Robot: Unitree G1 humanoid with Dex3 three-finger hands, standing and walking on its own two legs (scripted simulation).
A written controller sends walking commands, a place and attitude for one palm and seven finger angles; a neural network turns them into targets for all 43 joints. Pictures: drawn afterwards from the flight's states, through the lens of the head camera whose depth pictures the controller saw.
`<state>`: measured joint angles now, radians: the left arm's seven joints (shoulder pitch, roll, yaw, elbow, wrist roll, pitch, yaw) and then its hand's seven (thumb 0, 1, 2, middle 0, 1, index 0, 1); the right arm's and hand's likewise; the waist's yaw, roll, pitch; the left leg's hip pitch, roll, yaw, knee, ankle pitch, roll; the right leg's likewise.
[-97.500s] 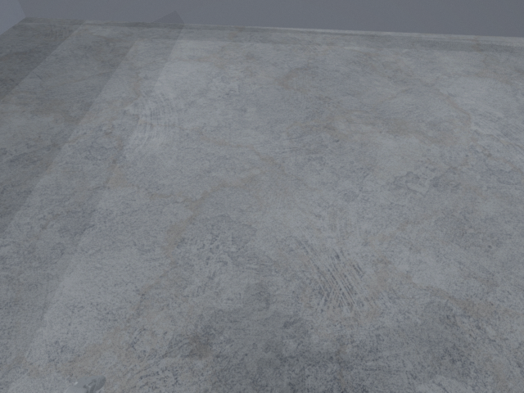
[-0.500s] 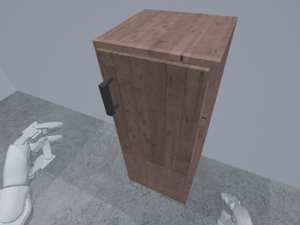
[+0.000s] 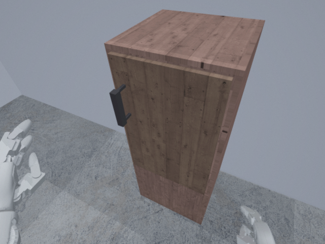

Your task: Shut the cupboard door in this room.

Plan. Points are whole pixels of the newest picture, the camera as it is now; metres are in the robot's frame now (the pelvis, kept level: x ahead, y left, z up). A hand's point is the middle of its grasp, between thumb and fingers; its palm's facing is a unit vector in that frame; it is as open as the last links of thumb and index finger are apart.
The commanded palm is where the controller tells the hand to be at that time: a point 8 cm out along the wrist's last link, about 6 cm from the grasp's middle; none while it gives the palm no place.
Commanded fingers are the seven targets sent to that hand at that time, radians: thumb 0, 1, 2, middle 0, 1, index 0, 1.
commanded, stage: step back with the hand held close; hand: left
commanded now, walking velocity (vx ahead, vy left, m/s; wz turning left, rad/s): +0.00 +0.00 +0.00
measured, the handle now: (122, 105) +0.53 +0.21 +0.05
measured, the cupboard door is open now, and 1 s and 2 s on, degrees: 0 0 0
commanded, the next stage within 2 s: stop stepping back and stand still in 1.34 s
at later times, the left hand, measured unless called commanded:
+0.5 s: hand (36, 176) +0.19 +0.27 +0.16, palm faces +0.34 -0.79 -0.51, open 7.4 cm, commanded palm +0.13 +0.31 +0.17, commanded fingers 0.00 0.90 0.90 -0.20 -0.30 -0.20 -0.30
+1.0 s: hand out of the picture +0.06 +0.31 +0.16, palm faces +0.51 -0.72 -0.47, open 7.4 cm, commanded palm +0.00 +0.34 +0.17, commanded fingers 0.00 0.90 0.90 -0.20 -0.30 -0.20 -0.30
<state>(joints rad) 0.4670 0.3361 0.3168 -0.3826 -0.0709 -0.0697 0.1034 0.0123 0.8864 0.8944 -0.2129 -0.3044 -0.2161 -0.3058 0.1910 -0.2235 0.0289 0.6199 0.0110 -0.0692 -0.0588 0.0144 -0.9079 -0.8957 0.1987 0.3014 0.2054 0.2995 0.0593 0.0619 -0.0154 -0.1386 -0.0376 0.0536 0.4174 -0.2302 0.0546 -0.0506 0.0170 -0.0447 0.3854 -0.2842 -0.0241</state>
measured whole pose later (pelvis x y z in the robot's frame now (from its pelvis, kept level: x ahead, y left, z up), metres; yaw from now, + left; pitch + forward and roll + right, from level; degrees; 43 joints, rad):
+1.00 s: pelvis -0.12 +0.03 -0.02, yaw +5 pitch +0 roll -2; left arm 0.55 0.41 0.45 -0.51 -0.02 -0.22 0.15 0.01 0.88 0.89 -0.21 -0.30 -0.21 -0.30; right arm 0.25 -0.22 0.00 0.58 0.00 -0.02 -0.06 0.01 -0.91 -0.90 0.20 0.30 0.21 0.30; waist 0.00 0.02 0.00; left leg -0.49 -0.04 0.09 0.65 -0.32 0.08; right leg -0.37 0.04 0.02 0.60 -0.23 0.00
